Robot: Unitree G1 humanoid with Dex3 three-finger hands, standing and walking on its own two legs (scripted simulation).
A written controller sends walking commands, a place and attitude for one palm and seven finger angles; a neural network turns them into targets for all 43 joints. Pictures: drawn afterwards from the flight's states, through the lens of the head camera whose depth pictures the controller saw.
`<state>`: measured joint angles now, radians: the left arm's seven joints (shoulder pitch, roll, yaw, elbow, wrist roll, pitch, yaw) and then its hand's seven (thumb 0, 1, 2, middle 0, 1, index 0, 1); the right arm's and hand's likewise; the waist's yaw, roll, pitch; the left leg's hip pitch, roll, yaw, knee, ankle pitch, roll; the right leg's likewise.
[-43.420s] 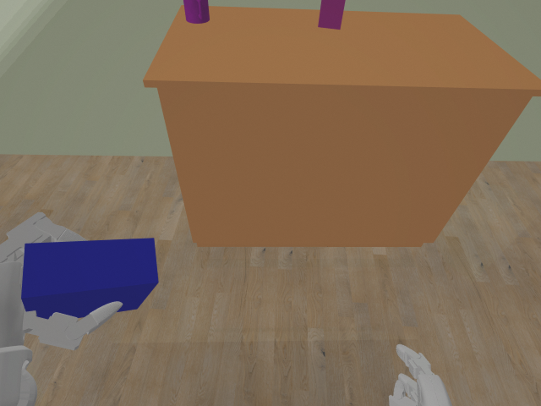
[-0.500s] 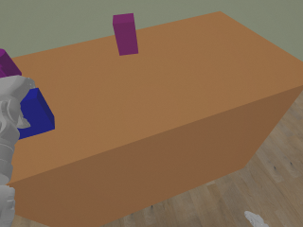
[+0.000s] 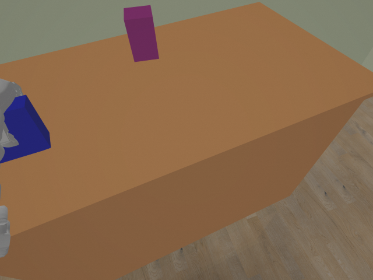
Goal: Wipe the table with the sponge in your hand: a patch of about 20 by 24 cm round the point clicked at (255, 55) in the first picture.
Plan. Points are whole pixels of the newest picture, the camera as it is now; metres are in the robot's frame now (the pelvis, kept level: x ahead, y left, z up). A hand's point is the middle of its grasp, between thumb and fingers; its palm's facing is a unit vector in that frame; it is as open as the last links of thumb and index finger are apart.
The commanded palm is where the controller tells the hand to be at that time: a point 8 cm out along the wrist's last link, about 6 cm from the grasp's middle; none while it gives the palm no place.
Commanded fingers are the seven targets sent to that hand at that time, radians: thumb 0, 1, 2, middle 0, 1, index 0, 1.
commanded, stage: wipe forward along the first lane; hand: left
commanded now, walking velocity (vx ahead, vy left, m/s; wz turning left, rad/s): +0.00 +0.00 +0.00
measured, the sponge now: (11, 137) +0.37 +0.40 +0.11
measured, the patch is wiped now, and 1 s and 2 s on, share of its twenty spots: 0.40 0.60 0.70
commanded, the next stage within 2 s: slide across to the middle lane in 0.10 s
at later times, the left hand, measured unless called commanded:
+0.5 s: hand (17, 105) +0.42 +0.39 +0.15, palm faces -0.09 +0.06 -0.99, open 9.6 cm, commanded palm +0.41 +0.37 +0.20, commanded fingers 0.00 0.10 1.30 -1.20 -1.60 -1.20 -1.60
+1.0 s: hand (48, 99) +0.44 +0.33 +0.15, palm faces -0.08 +0.04 -1.00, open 9.6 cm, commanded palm +0.41 +0.32 +0.21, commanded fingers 0.00 0.10 1.30 -1.20 -1.60 -1.20 -1.60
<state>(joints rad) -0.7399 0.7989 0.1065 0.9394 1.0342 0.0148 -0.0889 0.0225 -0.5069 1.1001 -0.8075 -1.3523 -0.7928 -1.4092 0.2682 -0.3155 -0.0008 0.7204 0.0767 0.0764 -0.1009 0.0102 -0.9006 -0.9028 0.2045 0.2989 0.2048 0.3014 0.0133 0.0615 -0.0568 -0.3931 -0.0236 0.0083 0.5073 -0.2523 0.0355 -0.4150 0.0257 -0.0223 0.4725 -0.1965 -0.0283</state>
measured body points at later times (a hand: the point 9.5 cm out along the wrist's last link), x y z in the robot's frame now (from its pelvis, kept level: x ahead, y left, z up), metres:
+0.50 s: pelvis +0.02 +0.02 +0.00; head +0.07 +0.00 +0.45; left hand +0.42 +0.38 +0.21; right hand +0.12 -0.24 -0.14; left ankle +0.00 +0.10 -0.74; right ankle +0.02 -0.10 -0.74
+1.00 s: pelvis +0.03 +0.01 +0.01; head +0.06 -0.02 +0.46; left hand +0.44 +0.32 +0.21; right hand +0.19 -0.23 -0.12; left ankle +0.00 +0.10 -0.74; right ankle +0.02 -0.10 -0.74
